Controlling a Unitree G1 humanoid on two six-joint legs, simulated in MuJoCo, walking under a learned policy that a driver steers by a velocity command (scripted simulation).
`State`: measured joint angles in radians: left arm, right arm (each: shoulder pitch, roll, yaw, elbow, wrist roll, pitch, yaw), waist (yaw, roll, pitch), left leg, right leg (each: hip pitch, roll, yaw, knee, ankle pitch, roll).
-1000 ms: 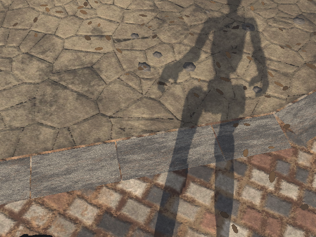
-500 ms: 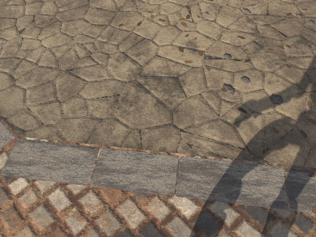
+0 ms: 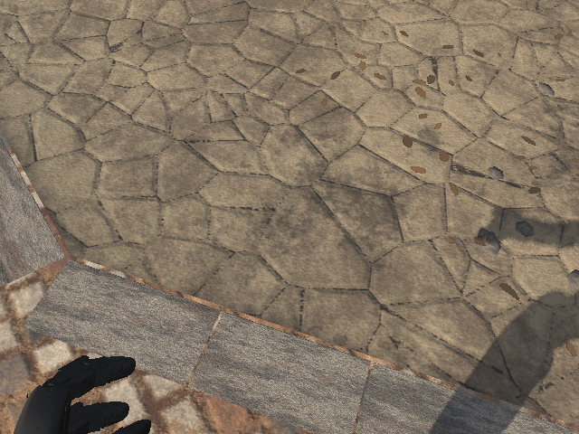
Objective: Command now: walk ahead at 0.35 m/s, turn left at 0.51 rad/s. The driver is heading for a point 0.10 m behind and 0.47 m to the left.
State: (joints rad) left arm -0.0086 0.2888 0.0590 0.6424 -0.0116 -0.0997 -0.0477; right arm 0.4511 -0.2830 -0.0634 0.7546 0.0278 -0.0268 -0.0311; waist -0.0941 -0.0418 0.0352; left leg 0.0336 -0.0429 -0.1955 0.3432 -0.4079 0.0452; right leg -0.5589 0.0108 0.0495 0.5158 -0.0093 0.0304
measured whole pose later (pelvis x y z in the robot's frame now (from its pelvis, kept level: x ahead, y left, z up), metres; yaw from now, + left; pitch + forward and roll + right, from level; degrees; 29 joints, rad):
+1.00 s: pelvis +0.17 +0.01 +0.00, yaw +19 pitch +1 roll +0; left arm 0.16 0.32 0.08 0.75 -0.02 0.03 0.03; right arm 0.16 -0.29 -0.08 0.58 0.03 0.08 0.02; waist 0.03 -0.02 0.08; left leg -0.38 0.03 0.05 0.68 -0.33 -0.02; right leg -0.18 -0.13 -0.23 0.55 -0.35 0.04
